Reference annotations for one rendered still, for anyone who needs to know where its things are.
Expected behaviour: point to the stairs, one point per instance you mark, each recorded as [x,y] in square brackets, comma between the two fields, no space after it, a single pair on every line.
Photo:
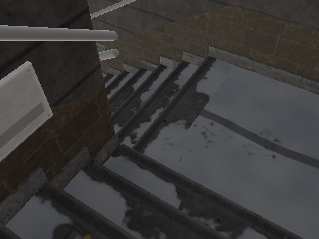
[136,100]
[132,196]

